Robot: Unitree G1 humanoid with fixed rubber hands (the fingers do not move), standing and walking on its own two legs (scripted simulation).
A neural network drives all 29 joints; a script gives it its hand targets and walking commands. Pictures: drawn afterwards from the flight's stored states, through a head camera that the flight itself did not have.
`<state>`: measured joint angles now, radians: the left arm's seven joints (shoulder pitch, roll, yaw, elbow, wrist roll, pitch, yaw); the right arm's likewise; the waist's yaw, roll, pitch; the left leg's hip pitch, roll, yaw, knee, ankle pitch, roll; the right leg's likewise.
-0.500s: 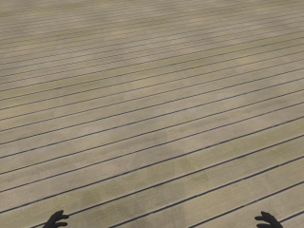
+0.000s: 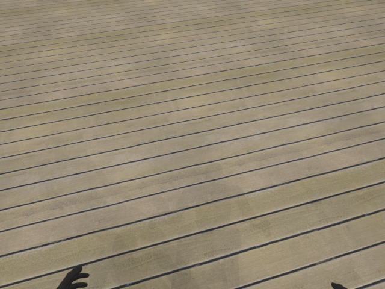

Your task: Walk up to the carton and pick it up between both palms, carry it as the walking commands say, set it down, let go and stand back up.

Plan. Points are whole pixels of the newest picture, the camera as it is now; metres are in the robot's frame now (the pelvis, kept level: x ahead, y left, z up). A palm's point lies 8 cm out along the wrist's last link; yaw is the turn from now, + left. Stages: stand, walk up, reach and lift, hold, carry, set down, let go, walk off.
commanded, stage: walk up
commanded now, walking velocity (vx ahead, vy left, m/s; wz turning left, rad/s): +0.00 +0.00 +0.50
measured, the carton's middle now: out of the picture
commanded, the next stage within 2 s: none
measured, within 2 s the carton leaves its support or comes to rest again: neither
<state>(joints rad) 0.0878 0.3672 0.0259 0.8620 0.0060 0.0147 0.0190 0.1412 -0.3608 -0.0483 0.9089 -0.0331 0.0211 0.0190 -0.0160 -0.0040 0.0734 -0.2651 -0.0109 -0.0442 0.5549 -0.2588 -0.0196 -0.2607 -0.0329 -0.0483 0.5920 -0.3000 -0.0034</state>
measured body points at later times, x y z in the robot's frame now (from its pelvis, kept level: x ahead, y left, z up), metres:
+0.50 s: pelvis -0.05 +0.05 +0.01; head -0.02 +0.09 +0.46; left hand -0.02 +0.35 -0.13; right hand +0.12 -0.19 -0.10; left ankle -0.05 +0.13 -0.73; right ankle -0.01 -0.11 -0.65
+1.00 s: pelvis -0.06 +0.01 +0.01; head -0.02 +0.01 +0.46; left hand -0.13 +0.29 -0.10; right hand +0.17 -0.19 -0.12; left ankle -0.14 +0.12 -0.65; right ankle -0.02 -0.09 -0.73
